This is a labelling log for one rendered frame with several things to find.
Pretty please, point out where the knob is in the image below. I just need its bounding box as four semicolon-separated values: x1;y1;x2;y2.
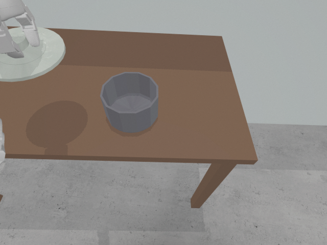
10;33;29;51

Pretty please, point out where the table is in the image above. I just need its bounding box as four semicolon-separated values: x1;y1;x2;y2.
0;26;258;208

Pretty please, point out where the pot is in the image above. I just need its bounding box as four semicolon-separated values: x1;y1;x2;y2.
100;72;158;133

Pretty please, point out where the left robot hand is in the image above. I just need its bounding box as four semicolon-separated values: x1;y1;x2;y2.
0;0;40;58

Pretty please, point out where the lid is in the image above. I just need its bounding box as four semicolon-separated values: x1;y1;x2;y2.
0;27;66;82

